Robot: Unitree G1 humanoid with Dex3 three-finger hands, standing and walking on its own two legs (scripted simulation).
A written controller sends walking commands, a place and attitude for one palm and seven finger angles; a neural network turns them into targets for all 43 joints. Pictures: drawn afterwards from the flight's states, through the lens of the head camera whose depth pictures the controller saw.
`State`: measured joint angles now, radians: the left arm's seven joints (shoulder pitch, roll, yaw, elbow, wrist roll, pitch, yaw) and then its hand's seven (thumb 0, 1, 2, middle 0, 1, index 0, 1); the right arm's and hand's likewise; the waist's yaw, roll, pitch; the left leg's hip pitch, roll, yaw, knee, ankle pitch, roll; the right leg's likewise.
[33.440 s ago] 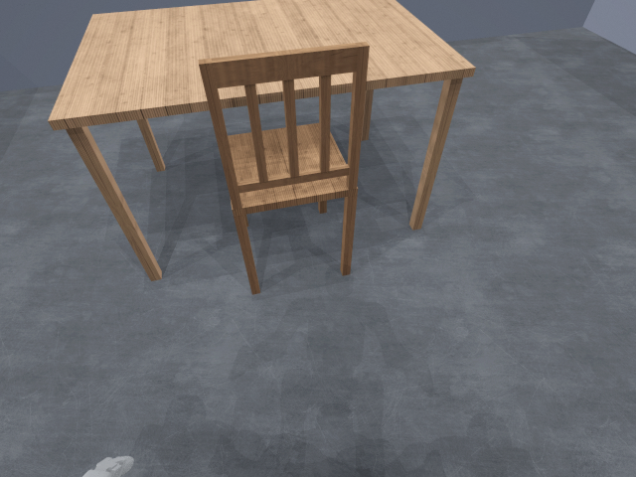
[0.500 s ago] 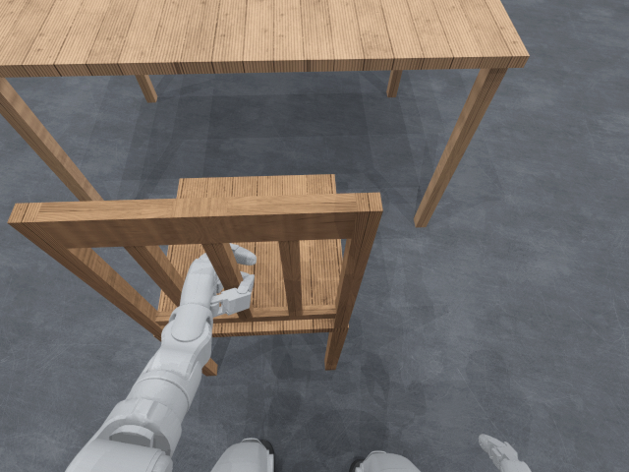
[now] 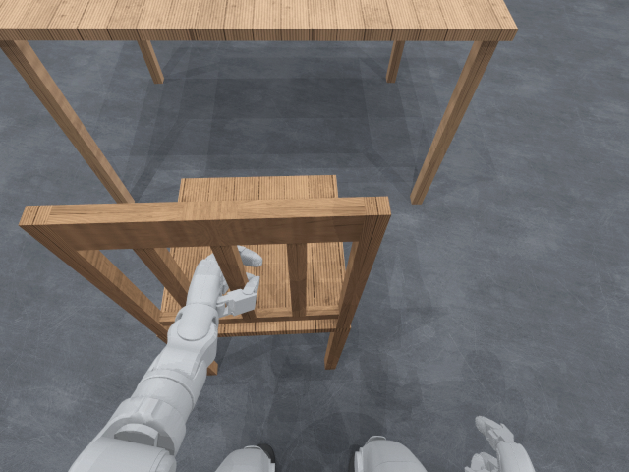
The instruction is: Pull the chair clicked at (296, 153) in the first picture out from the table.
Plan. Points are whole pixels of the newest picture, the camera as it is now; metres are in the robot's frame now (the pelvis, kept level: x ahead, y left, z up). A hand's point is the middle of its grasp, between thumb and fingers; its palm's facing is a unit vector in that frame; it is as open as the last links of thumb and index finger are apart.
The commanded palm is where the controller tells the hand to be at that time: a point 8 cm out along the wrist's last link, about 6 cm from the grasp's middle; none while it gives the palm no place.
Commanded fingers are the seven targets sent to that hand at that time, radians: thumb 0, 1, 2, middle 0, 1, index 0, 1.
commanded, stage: step backward, pulling the chair out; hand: left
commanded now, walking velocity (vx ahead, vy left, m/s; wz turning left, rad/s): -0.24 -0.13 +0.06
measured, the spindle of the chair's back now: (238, 283) +0.37 +0.12 -0.09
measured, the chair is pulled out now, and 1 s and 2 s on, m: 0.45 0.61 0.61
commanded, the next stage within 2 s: stop walking, hand still on the chair in 0.12 s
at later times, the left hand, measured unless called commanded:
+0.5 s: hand (249, 377) +0.23 +0.09 -0.07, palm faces -0.04 -0.99 -0.13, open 5.5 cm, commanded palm +0.22 +0.14 -0.05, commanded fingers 0.00 0.90 0.90 -0.50 -1.45 -0.50 -1.45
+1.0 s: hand (243, 414) +0.19 +0.10 -0.07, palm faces -0.03 -0.99 -0.15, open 5.6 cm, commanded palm +0.17 +0.15 -0.05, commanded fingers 0.00 0.90 0.90 -0.50 -1.45 -0.50 -1.45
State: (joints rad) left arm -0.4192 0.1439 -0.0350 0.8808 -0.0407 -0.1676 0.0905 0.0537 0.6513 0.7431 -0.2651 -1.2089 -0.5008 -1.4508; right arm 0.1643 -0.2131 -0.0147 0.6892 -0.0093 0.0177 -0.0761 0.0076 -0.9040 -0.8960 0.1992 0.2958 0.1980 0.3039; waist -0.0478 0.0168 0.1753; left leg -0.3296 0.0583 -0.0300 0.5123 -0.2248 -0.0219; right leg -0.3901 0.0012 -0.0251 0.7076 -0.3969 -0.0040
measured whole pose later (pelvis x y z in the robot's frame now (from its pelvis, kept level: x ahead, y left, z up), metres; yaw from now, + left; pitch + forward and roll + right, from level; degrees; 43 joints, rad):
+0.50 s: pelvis -0.10 -0.01 -0.01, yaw +1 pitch -2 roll +0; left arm -0.36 0.13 -0.04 0.80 -0.05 -0.07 0.10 0.05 0.66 0.73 -0.23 -1.21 -0.50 -1.45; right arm 0.19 -0.27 -0.01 0.67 0.03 0.01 -0.11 0.01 -0.91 -0.90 0.20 0.30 0.20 0.30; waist -0.06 -0.01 0.19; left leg -0.23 0.00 0.00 0.54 -0.28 0.00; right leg -0.29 -0.06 -0.02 0.52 -0.19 0.03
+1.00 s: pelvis -0.07 -0.02 +0.00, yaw +0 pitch -2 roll +0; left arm -0.06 0.11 -0.09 0.70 -0.03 -0.14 0.08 0.06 0.62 0.78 -0.27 -1.20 -0.50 -1.45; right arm 0.19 -0.24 0.01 0.72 0.02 -0.01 -0.11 0.01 -0.90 -0.90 0.20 0.30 0.20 0.30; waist -0.02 0.03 0.07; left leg -0.13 0.03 0.01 0.46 -0.29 -0.02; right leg -0.22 -0.04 -0.02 0.46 -0.21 0.02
